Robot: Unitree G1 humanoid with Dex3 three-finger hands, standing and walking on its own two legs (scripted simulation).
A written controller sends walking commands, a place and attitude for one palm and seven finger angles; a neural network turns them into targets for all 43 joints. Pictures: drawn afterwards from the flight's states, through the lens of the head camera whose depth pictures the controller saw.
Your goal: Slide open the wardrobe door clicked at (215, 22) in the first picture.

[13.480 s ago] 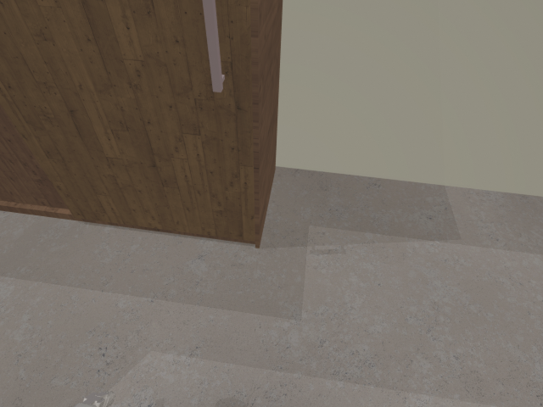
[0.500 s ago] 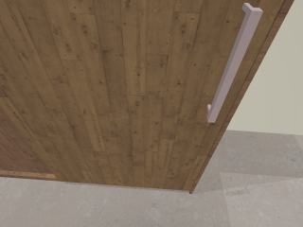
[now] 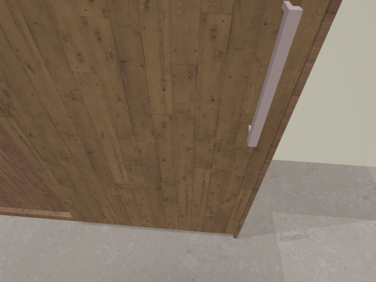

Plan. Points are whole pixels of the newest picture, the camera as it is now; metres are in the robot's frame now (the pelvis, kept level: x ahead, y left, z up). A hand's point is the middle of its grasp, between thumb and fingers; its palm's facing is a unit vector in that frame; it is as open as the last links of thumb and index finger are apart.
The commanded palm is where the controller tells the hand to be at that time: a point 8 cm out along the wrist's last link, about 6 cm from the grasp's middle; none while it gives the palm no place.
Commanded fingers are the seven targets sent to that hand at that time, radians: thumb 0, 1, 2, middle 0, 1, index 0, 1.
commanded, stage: come to a stop and stand still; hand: right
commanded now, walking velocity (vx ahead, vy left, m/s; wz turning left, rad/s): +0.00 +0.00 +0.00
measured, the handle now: (266, 86) +0.49 -0.14 +0.20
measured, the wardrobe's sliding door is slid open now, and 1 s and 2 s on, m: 0.00 0.00 0.00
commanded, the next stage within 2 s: look again from close up in 0.20 s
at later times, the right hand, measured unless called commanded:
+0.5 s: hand out of the picture +0.00 -0.17 -0.17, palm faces +0.01 +0.98 -0.17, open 7.4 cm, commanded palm none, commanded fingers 0.00 -0.90 -0.90 0.20 0.30 0.20 0.30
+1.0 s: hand out of the picture +0.03 -0.18 -0.17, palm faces +0.01 +0.98 -0.20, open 7.3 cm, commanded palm none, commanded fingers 0.00 -0.90 -0.90 0.20 0.30 0.20 0.30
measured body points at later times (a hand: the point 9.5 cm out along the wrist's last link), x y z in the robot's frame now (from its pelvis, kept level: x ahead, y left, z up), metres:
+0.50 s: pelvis +0.01 -0.01 +0.00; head +0.02 -0.01 +0.45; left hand +0.00 +0.21 -0.16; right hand +0.00 -0.22 -0.16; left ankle +0.06 +0.13 -0.74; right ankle +0.00 -0.08 -0.74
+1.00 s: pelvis +0.02 -0.01 +0.00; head +0.03 -0.01 +0.45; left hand +0.01 +0.21 -0.16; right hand +0.03 -0.23 -0.15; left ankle +0.06 +0.13 -0.74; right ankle +0.00 -0.08 -0.74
